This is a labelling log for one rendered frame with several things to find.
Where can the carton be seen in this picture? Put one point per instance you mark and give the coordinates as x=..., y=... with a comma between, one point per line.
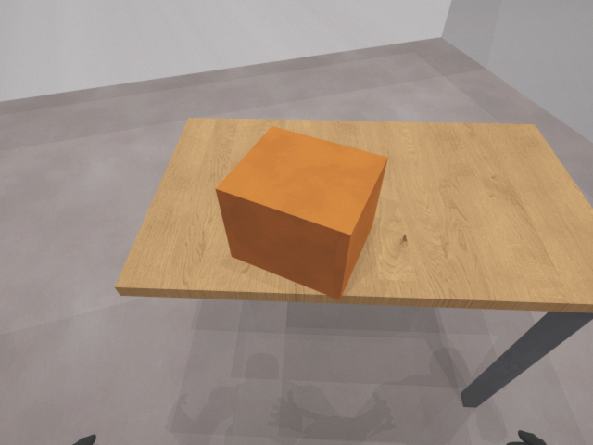
x=302, y=208

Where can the table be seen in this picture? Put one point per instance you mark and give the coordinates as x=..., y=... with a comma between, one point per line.
x=470, y=215

